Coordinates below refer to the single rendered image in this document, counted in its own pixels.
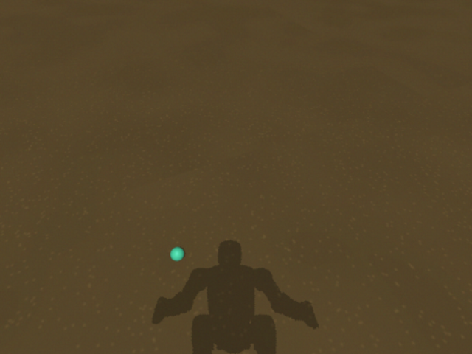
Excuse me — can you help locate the ball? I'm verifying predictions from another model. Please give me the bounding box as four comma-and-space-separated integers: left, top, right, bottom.
170, 247, 184, 261

